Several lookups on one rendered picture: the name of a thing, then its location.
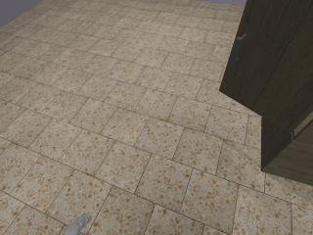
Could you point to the robot left hand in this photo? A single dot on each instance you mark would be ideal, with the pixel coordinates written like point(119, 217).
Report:
point(77, 225)

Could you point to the handle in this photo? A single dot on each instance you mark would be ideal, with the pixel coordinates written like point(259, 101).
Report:
point(235, 50)

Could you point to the cupboard door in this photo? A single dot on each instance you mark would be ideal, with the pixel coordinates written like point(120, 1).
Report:
point(273, 76)

